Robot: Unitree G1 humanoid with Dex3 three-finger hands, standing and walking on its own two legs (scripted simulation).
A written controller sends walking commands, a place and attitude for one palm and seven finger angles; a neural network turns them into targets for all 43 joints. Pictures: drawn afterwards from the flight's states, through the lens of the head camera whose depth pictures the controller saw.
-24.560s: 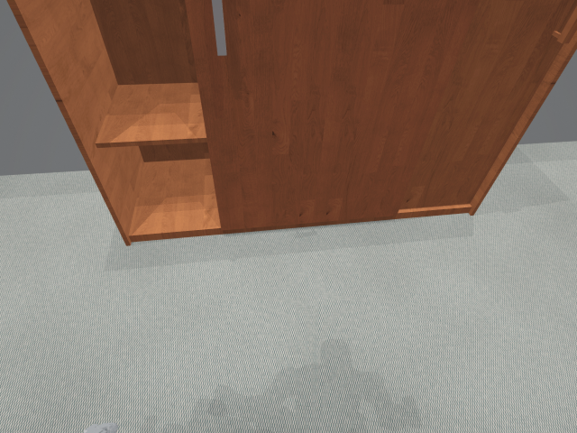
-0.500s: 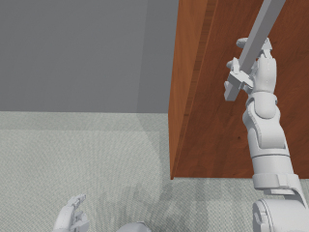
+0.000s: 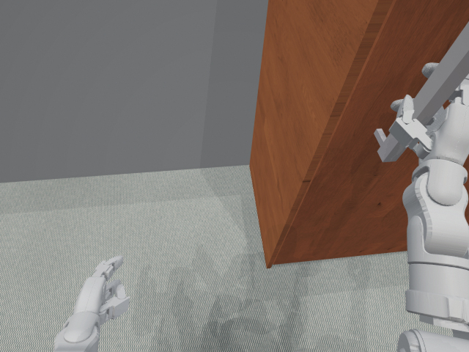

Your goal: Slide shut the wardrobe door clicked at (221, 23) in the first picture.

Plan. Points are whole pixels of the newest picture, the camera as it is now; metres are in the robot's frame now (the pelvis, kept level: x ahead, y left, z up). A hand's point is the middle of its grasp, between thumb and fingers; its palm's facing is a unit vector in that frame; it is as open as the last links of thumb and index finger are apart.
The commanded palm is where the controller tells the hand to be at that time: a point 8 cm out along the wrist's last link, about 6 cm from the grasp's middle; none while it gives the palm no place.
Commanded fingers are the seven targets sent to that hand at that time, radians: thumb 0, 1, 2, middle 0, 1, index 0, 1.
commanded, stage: step sideways, sliding the door along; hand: right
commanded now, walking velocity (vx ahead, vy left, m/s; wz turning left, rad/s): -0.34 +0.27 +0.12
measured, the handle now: (425, 84) +0.43 -0.27 +0.21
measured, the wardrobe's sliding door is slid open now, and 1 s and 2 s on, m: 0.00 0.00 0.00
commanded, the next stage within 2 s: stop walking and hold the door there in 0.02 s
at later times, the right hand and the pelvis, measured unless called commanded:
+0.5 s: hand (408, 123) +0.39 -0.25 +0.18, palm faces +0.30 +0.94 -0.15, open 7.0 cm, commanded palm +0.35 -0.28 +0.17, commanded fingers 0.00 -0.90 -0.90 0.45 1.40 0.45 1.40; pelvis +0.06 -0.05 +0.01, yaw +7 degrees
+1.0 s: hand (408, 123) +0.39 -0.25 +0.18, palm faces +0.22 +0.97 -0.13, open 6.5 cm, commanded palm +0.35 -0.28 +0.17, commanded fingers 0.00 -0.90 -0.90 0.45 1.40 0.45 1.40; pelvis +0.03 -0.08 +0.00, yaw +10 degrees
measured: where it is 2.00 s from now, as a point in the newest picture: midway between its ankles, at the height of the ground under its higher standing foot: outside the picture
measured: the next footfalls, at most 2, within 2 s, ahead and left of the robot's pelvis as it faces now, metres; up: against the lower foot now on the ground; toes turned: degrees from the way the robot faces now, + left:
none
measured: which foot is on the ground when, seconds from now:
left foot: down 0.00-1.00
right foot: down 0.00-1.00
